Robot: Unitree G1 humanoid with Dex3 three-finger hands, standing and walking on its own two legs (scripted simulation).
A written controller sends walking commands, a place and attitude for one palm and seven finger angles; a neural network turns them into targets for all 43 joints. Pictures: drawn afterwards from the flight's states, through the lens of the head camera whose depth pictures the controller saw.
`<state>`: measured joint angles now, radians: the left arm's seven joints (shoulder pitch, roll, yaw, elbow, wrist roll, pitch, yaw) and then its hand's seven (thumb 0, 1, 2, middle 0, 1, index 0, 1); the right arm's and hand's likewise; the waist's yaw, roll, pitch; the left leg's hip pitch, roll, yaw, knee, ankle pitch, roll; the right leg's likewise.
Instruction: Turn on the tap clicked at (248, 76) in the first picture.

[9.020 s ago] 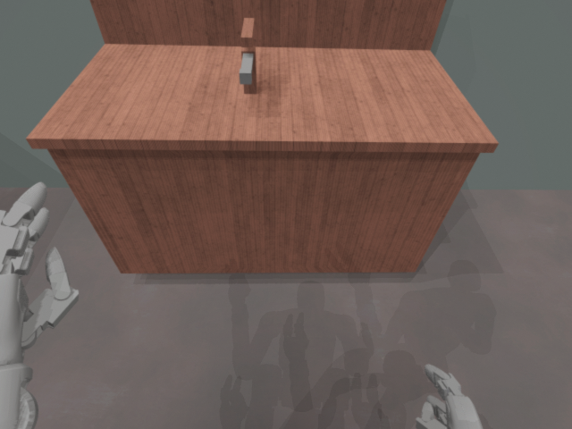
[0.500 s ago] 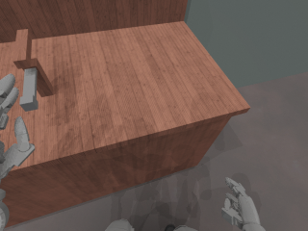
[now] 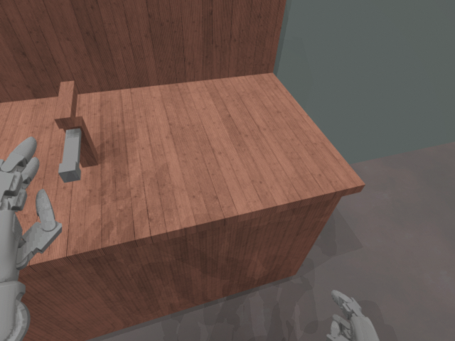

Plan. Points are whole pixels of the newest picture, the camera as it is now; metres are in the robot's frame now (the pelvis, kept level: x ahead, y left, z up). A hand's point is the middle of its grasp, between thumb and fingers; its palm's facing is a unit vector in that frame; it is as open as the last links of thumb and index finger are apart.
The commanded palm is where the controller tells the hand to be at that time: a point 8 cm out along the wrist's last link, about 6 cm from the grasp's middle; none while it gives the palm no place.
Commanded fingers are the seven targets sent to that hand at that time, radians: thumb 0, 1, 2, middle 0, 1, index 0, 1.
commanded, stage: come to a stop and stand still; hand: left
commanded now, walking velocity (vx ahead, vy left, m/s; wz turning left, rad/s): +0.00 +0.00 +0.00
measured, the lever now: (70, 171) +0.37 +0.33 +0.08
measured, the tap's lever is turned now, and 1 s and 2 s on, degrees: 0 0 0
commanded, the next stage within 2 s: look again from close up in 0.52 s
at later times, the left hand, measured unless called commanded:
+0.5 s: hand (64, 209) +0.24 +0.25 +0.16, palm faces +0.40 -0.85 -0.35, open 7.4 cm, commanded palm +0.18 +0.28 +0.17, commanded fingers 0.00 0.90 0.90 -0.20 -0.30 -0.20 -0.30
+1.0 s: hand (39, 232) +0.21 +0.27 +0.16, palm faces +0.39 -0.84 -0.37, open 7.4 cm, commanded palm +0.15 +0.29 +0.17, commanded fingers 0.00 0.90 0.90 -0.20 -0.30 -0.20 -0.30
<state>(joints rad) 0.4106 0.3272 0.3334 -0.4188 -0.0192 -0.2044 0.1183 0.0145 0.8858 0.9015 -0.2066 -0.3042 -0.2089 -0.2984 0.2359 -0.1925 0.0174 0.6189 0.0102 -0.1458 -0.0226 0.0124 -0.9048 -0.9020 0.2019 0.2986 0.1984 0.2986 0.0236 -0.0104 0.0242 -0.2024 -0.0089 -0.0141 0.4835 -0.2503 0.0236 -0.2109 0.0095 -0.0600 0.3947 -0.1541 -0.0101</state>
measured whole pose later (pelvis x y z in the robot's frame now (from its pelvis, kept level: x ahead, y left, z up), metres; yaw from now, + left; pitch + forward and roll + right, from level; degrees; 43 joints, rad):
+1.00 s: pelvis -0.01 +0.01 +0.00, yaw +0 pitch -3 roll -1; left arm 0.41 0.37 0.35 -0.38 -0.04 -0.24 0.09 0.01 0.88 0.90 -0.21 -0.31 -0.22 -0.30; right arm 0.24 -0.20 0.02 0.58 0.02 -0.14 -0.03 0.01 -0.91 -0.90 0.20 0.30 0.20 0.30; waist 0.03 -0.02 0.05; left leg -0.20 -0.04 0.00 0.49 -0.25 0.05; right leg -0.22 -0.02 -0.04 0.44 -0.17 0.01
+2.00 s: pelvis +0.02 +0.03 +0.00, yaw +1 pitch -1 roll -2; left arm 0.38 0.34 0.35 -0.42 -0.04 -0.24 0.10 0.01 0.89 0.90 -0.21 -0.30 -0.21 -0.30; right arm 0.16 -0.19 0.02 0.55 0.01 -0.13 -0.02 0.01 -0.91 -0.90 0.20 0.30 0.20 0.30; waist 0.03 -0.03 0.03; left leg -0.19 -0.04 -0.01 0.49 -0.28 0.06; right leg -0.19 -0.02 -0.04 0.40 -0.19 0.03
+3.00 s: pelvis +0.01 +0.03 +0.00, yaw -1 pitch -1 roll -1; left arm 0.34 0.32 0.35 -0.42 -0.02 -0.25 0.10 0.02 0.89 0.90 -0.21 -0.30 -0.21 -0.30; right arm 0.21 -0.20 0.02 0.59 0.01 -0.16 -0.02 0.01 -0.91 -0.90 0.20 0.30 0.20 0.30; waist 0.04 -0.03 0.05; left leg -0.19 -0.04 0.02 0.48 -0.26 0.06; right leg -0.21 -0.01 -0.01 0.40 -0.17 0.03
